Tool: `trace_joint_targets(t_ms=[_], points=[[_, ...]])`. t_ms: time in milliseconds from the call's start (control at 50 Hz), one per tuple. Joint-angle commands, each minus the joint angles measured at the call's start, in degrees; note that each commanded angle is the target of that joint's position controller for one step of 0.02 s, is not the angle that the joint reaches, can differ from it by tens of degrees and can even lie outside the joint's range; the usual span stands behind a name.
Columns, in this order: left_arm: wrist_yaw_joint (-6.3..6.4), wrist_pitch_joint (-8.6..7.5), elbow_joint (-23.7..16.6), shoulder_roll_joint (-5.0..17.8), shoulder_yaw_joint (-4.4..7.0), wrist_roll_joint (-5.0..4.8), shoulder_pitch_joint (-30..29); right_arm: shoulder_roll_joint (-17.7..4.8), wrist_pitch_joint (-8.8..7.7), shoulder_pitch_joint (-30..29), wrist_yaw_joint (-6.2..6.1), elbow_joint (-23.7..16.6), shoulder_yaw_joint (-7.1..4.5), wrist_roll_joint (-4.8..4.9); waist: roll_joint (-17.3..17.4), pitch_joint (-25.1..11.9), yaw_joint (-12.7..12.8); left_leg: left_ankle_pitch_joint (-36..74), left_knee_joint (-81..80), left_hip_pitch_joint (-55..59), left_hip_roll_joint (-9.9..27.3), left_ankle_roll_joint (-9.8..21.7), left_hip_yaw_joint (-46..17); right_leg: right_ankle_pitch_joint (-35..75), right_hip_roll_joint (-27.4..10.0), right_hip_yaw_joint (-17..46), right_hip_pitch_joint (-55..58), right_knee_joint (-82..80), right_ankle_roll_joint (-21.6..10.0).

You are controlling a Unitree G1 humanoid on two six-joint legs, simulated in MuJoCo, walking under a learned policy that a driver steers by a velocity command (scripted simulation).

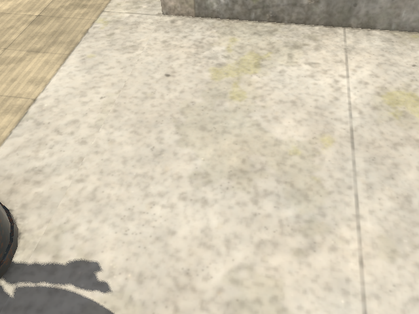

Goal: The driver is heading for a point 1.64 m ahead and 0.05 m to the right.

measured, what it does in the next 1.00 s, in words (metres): steps on the spot: right foot, then left foot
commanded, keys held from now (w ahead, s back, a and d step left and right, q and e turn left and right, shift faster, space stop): e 0.22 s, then no key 0.52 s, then w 0.26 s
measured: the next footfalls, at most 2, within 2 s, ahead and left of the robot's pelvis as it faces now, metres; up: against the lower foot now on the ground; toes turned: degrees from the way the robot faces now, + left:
right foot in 0.04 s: +0.05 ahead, -0.10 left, +0.00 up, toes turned -3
left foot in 0.46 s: +0.08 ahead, +0.08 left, +0.00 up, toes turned -14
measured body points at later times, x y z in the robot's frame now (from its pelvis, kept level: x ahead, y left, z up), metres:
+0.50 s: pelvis +0.01 +0.00 +0.00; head +0.03 +0.01 +0.45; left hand +0.18 +0.23 -0.11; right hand +0.08 -0.28 -0.09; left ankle +0.04 +0.09 -0.73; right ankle +0.01 -0.10 -0.72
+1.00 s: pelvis +0.04 -0.01 +0.00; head +0.04 +0.00 +0.45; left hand +0.16 +0.24 -0.12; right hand +0.08 -0.29 -0.11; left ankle +0.04 +0.09 -0.73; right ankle -0.03 -0.11 -0.73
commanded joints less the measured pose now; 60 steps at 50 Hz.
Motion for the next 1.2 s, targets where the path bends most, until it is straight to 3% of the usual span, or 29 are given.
trace_joint_targets(t_ms=[20,40,60,80,100,140,200,340,420,440,460,480,500,520,540,620,680,700,720,760,840,940,1000,1020,1040,1060,1080,1100,1200], points=[[-0.21,-1.25,-2.14,4.64,1.35,0.27,7.72,-7.7,1.03,0.12,0.02,-2.68,-2.52,0.03,1.13,-1.94,2.92,-13.17,-2.2,-5.34,9.66,3.02,-5.47,3.09,2.23,0.6,13.96,-15.59,-2.63],[0.35,-1.9,-3.11,8.61,2.03,0.76,7.89,-4.1,1.85,2.61,0.52,-2.92,-1.92,-0.07,-13.7,0.75,2.09,-20.65,13.73,-12.48,3.38,-1.73,0.45,0.08,-9.6,19.4,13.59,-27.74,-4.96],[1.22,-1.71,-6.15,16.56,3.92,0.01,6.13,-3.79,2.39,-0.7,0.05,-6.69,-1.54,0.22,-19.6,5.2,2.61,-27.79,20.77,-21.95,-5.19,-4.0,-4.19,5.54,-20.69,38.56,7.87,-33.91,-11.36],[2.33,-1.37,-4.76,14.78,3.99,0.57,8.55,-5.05,2.68,-4.93,0.24,-7.29,-1.76,0.04,-14.43,5.72,4.12,-24.46,29.08,-19.37,-3.22,-3.39,-10.87,6.41,-18.18,34.77,5.0,-33.55,-13.57],[2.73,-1.22,-4.64,12.18,3.08,0.41,5.44,-5.1,2.52,-4.3,0.73,-6.81,-1.85,0.83,-12.21,5.58,1.45,-19.04,30.7,-18.33,-2.79,-3.01,-12.62,4.82,-14.28,28.81,3.77,-32.12,-12.37],[2.25,-1.52,-6.31,9.98,2.52,-0.1,-1.55,-6.14,1.83,-1.56,1.11,-4.57,-2.21,0.1,-9.73,3.06,-1.33,-11.09,31.69,-15.69,-3.44,-2.64,-11.87,9.16,-7.92,21.37,4.92,-30.24,-9.59],[1.67,-2.49,-5.77,8.42,2.2,-0.69,0.26,-6.04,1.81,0.01,1.6,-3.25,-2.16,0.08,-5.16,-2.23,-0.83,-10.66,32.43,-14.2,-4.11,-3.09,-12.23,21.88,-7.15,20.32,10.95,-26.97,-10.29],[1.75,-2.48,-3.67,8.31,2.12,0.11,4.23,-4.5,2.11,-3.05,0.82,-4.32,-0.68,1.13,-8.02,-2.68,2.74,-15.13,15.94,-7.05,-5.17,-1.83,-11.86,23.96,-8.04,23.07,14.32,-24.05,-11.79],[1.7,-2.15,-3.21,8.29,1.62,-0.5,0.72,-3.97,1.32,1.65,0.15,-3.42,-0.25,1.72,-6.96,-2.19,-0.39,-8.8,-1.37,6.57,-6.48,0.43,-10.31,28.93,-6.39,23.88,9.07,-20.5,-8.91],[1.84,-2.3,-3.23,7.32,1.23,-0.89,0.34,-4.29,0.71,2.9,-0.07,-3.17,-0.16,1.19,-5.31,-2.3,-1.11,-2.95,-8.07,12.53,-4.39,1.26,-12.76,23.44,-4.78,23.68,5.38,-19.25,-6.2],[1.81,-2.64,-3.79,3.98,0.25,-0.9,1.39,-7.42,0.01,2.71,-0.4,-3.95,-0.36,-0.02,3.21,-3.0,0.0,-3.56,-14.01,15.94,5.66,3.1,-23.4,12.85,-0.58,19.82,1.82,-13.39,-2.83],[1.85,-2.85,-4.02,2.36,-0.26,-1.08,3.53,-11.67,-0.18,-1.99,-0.2,-5.34,-0.86,0.2,11.78,-1.02,2.7,8.02,-16.13,14.08,15.02,7.91,-34.8,-1.92,8.69,10.39,-2.95,-9.25,-0.55],[1.94,-2.38,-3.06,6.01,0.61,-0.1,2.04,-9.45,-0.17,-0.8,0.06,-4.45,-0.67,0.58,12.38,-1.34,0.45,11.03,-14.64,8.03,16.97,12.9,-34.4,-8.46,6.37,8.13,2.53,-3.88,0.09],[1.63,-2.16,-2.61,6.53,0.85,-0.43,1.01,-6.45,-0.41,-1.95,0.39,-4.24,0.35,0.82,9.74,-0.12,0.96,10.8,-14.59,7.35,13.79,12.88,-31.24,-6.3,5.59,8.41,3.78,-2.35,0.32],[1.4,-2.08,-1.98,5.82,0.74,-0.55,0.38,-5.68,-0.47,-3.21,0.49,-3.98,0.68,0.91,8.66,0.94,1.35,10.21,-14.03,6.96,10.54,11.07,-27.13,-3.88,5.3,7.98,4.45,-2.78,0.72],[1.0,-2.03,0.04,3.01,-0.45,-0.73,1.1,-6.54,-0.3,-1.87,0.45,-2.59,0.46,1.14,8.86,-1.63,0.79,20.86,-8.22,13.1,5.09,8.18,-20.08,0.89,5.38,3.82,8.3,-13.15,1.67],[1.65,-2.59,0.23,3.81,-0.89,-0.08,-0.46,-5.86,-0.15,-1.1,0.54,-2.41,0.42,1.33,6.26,-2.61,0.54,11.23,-6.53,9.16,3.43,4.26,-20.03,15.1,1.79,7.93,17.15,-23.62,1.06],[1.99,-3.01,-0.06,5.79,-0.72,0.45,-0.51,-5.3,-0.22,-0.8,0.81,-2.95,0.48,1.06,3.52,-2.67,-0.23,5.61,-5.8,6.72,2.14,2.87,-19.4,20.06,-2.19,11.73,18.86,-23.5,0.56],[2.07,-3.03,1.14,7.36,-0.11,-0.4,-1.79,-4.37,-0.15,1.39,1.22,-2.64,0.53,1.46,-3.66,-0.14,-2.57,-0.61,-8.25,7.24,-1.39,1.98,-16.62,19.71,-2.41,12.18,14.47,-21.33,-0.76],[1.83,-3.32,1.89,4.19,-0.86,-0.46,-0.47,-5.54,0.28,-1.1,1.15,-1.66,0.12,1.0,-1.95,0.45,-0.02,-7.52,-7.15,10.24,-2.17,1.9,-15.68,7.62,-0.76,11.42,10.6,-23.02,-1.04],[1.57,-3.18,1.93,6.22,-0.23,0.53,0.97,-6.41,0.86,-0.88,2.22,-2.27,-0.5,0.41,-2.79,7.41,0.08,-29.44,-4.99,3.15,-2.62,5.33,-17.79,-18.26,0.05,13.77,3.35,-23.16,-4.82],[1.26,-4.88,3.23,9.38,1.01,0.03,5.32,-4.28,-1.61,-3.85,3.1,-3.5,-0.24,0.15,-9.24,7.04,2.09,-15.17,5.14,-3.12,-6.9,4.16,-10.17,-21.37,-9.37,28.86,12.32,-32.54,-10.36],[0.94,-5.38,2.39,8.14,0.85,-0.4,1.2,-4.67,-2.98,2.54,3.24,-1.74,-0.4,0.26,-7.02,7.26,-2.23,-15.26,-1.79,9.41,-5.68,6.0,-12.37,-14.02,-7.14,24.29,4.38,-28.64,-8.9],[0.87,-5.84,0.85,6.15,0.29,-0.68,-2.85,-6.78,-3.51,7.85,2.96,0.01,-1.03,0.29,-1.85,7.26,-5.22,-19.1,-7.17,18.38,-2.44,7.52,-19.6,-8.44,-2.61,17.88,-3.26,-21.88,-6.19],[0.83,-6.64,-1.01,3.45,-0.32,-0.59,-6.37,-11.14,-3.92,14.75,2.5,2.26,-2.37,0.41,7.82,6.94,-7.92,-25.91,-15.14,28.56,5.95,10.79,-35.05,-1.38,4.47,7.12,-13.49,-7.18,-3.14],[1.04,-7.08,-2.3,5.92,0.26,0.4,-7.65,-14.52,-3.77,19.97,2.5,4.08,-3.6,0.46,12.09,7.97,-8.89,-17.78,-18.43,33.73,15.27,14.58,-47.12,-5.34,5.37,2.21,-23.4,2.89,-2.2],[1.21,-6.92,-1.92,7.61,0.82,1.02,-8.05,-12.6,-3.63,20.39,2.45,4.52,-3.12,0.22,5.07,8.16,-7.94,-9.26,-16.6,34.86,16.3,15.81,-45.79,-7.99,3.31,3.76,-26.97,9.73,-2.28],[0.93,-6.87,-1.4,6.39,0.56,0.89,-6.93,-11.13,-3.7,18.75,2.48,4.28,-2.66,0.1,2.28,7.02,-6.28,-4.15,-15.84,34.43,15.02,15.44,-41.82,-6.11,1.82,4.31,-26.99,13.15,-2.23],[-1.42,-6.12,-3.19,3.64,-0.52,0.87,-10.11,-7.28,-4.24,13.31,2.39,5.34,-0.98,0.99,5.8,6.17,-2.43,11.78,-20.67,25.53,6.8,11.31,-24.77,5.19,-0.43,0.13,-21.71,10.58,-0.31]])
